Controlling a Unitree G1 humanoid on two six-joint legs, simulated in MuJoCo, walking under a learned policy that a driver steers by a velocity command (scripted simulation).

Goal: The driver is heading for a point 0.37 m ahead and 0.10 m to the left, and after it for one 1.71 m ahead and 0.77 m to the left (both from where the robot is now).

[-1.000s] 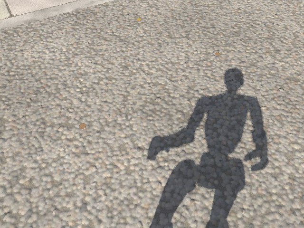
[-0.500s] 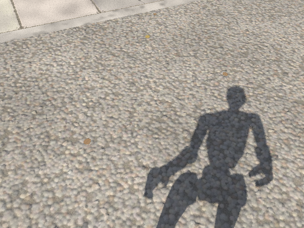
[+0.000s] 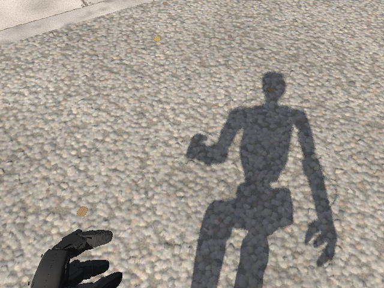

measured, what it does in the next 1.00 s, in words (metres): walks ahead, turning left: right foot, then left foot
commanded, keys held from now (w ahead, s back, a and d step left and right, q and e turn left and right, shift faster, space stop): w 0.12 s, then w+q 0.88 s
